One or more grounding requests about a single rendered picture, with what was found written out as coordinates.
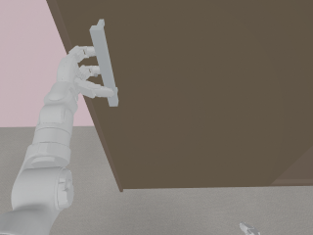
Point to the robot left hand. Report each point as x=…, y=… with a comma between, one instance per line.
x=69, y=71

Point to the robot left forearm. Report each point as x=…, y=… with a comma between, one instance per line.
x=50, y=145

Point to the handle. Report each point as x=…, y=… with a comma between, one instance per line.
x=99, y=40

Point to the robot left upper arm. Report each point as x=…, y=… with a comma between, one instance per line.
x=40, y=194

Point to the robot right hand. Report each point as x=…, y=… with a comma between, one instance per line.
x=248, y=230

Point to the wardrobe door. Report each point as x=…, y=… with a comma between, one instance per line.
x=211, y=93
x=301, y=169

